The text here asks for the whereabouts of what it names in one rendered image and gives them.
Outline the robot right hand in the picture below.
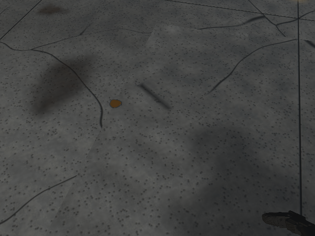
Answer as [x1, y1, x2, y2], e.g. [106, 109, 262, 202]
[262, 210, 315, 236]

